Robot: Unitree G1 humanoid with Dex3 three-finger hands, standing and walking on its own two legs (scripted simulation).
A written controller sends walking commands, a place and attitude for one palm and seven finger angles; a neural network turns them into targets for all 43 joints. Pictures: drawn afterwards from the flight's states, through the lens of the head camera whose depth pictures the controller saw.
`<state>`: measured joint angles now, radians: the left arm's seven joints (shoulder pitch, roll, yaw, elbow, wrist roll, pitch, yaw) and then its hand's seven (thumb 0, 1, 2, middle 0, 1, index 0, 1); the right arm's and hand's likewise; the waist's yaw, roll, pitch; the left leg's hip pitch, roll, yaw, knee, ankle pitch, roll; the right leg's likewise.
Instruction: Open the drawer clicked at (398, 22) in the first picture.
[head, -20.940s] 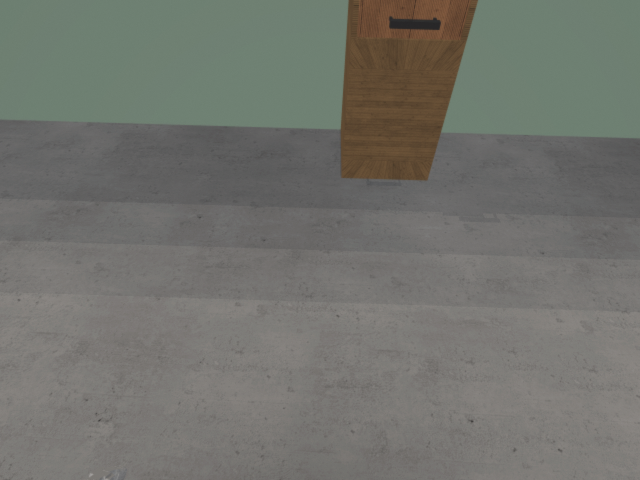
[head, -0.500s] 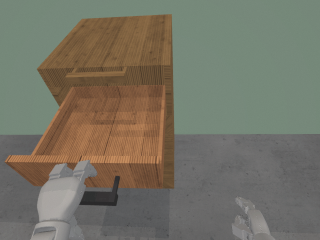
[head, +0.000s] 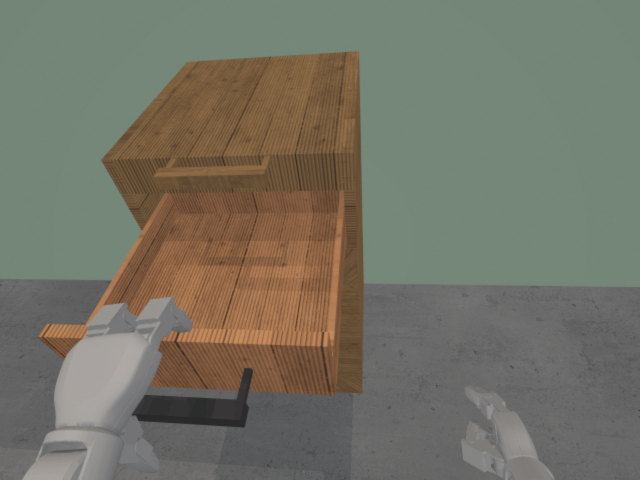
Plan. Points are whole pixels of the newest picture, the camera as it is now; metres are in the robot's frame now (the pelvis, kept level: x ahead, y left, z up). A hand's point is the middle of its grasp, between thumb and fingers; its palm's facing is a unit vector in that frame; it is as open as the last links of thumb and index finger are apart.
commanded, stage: lift the hand off the handle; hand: left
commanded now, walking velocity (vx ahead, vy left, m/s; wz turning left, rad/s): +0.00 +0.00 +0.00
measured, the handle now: (184, 392) +0.22 +0.23 -0.01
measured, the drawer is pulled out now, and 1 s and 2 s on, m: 0.30 0.30 0.30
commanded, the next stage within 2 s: draw the hand back to the body in 0.38 s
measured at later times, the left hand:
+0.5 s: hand (124, 372) +0.18 +0.23 +0.13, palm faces +0.09 -0.15 -0.98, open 13.8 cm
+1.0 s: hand (103, 375) +0.17 +0.24 +0.13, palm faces +0.09 -0.11 -0.99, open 13.8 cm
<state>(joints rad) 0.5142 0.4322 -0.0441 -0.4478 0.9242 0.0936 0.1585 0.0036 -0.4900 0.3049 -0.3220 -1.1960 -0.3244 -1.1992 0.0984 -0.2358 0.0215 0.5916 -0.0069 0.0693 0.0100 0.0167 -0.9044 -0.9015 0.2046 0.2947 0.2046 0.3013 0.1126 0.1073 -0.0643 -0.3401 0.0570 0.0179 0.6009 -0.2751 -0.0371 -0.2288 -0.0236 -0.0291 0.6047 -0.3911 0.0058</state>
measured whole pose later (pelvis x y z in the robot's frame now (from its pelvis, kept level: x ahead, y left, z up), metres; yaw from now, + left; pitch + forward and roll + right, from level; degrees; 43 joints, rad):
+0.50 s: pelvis -0.01 +0.01 +0.01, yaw +0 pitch -2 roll +0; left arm 0.48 0.47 0.00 -0.55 0.85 0.13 0.01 0.00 -0.49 0.30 -0.32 -1.20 -0.32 -1.20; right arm 0.07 -0.25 0.04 0.58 0.01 0.06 0.02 0.02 -0.90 -0.90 0.20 0.29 0.20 0.30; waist 0.12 0.12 -0.03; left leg -0.25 0.05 0.02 0.49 -0.22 -0.03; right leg -0.13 -0.03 -0.04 0.48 -0.32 0.01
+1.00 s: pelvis +0.00 +0.01 +0.01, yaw +0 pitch +0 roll +0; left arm 0.56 0.52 0.09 -0.57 0.82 0.04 0.06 0.00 -0.49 0.30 -0.32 -1.20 -0.32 -1.20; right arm 0.10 -0.25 0.02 0.58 0.01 0.04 0.01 0.02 -0.90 -0.90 0.20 0.29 0.20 0.30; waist 0.12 0.11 -0.03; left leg -0.28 0.05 0.02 0.53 -0.24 -0.03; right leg -0.15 -0.03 -0.03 0.49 -0.33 0.02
